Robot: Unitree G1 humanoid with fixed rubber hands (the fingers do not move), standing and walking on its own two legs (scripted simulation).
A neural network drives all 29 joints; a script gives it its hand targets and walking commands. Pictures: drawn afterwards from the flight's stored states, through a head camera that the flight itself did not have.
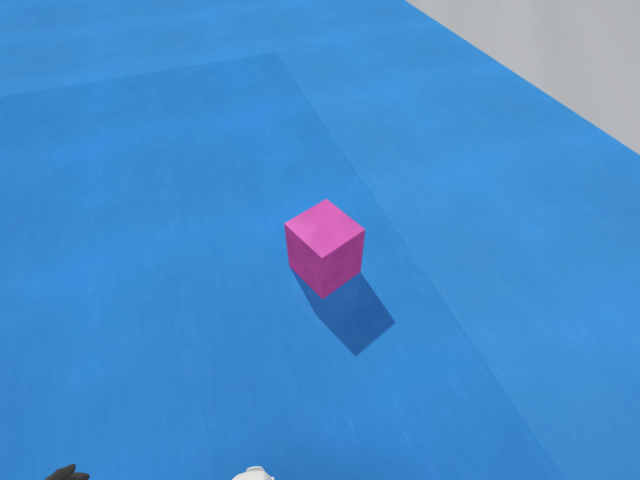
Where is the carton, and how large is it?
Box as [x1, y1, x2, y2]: [284, 199, 364, 298]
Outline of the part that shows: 327,199 323,200 284,223 289,265 322,298 360,271 364,229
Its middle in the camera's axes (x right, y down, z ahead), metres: +0.01 +0.03 +1.46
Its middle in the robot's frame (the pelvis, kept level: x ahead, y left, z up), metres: +1.00 +0.01 -0.64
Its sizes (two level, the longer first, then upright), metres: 0.210 0.200 0.250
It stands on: the floor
